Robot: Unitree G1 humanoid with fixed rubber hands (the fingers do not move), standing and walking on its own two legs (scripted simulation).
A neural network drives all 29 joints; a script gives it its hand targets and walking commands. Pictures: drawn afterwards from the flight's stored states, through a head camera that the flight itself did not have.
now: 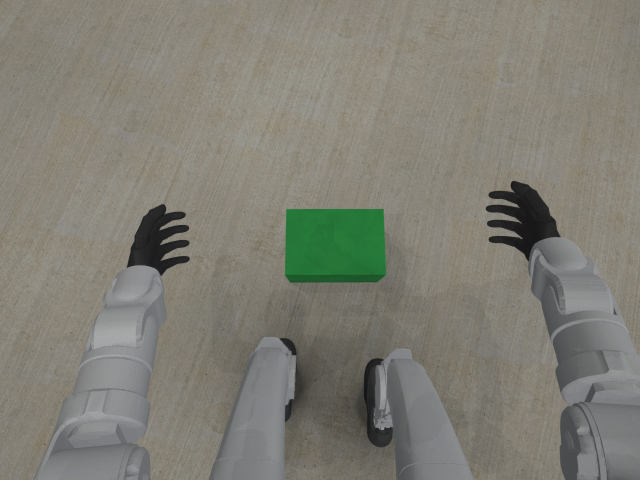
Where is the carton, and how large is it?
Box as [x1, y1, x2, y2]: [285, 209, 385, 281]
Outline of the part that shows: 286,209 285,275 289,281 377,281 385,274 383,209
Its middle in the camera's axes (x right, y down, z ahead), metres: +0.03 +0.03 +1.00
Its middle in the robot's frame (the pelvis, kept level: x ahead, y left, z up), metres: +0.48 +0.00 -0.60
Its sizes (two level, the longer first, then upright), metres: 0.237 0.161 0.152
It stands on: the floor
